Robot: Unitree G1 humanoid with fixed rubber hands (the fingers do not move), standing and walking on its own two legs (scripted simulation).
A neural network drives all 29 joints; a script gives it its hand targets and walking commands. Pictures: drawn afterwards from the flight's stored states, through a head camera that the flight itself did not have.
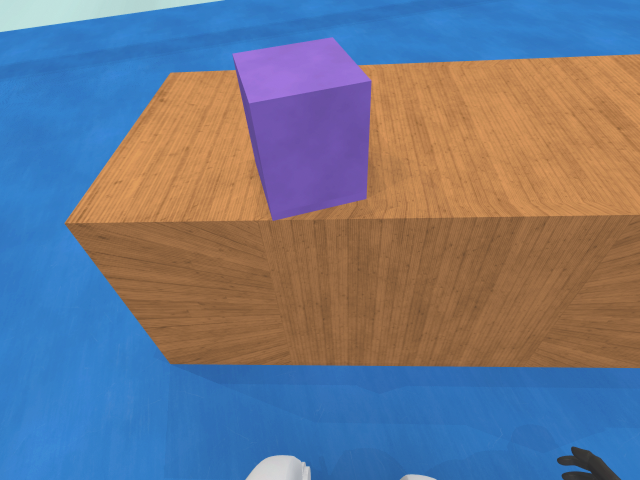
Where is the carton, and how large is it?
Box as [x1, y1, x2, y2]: [232, 37, 370, 220]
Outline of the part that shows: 332,37 232,54 255,162 273,220 366,198 370,80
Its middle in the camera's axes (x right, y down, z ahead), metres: -0.04 -0.22 +0.76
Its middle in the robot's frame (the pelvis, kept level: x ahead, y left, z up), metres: +0.73 +0.08 +0.07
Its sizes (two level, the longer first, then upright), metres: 0.210 0.200 0.250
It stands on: a pedestal, 0.65 m high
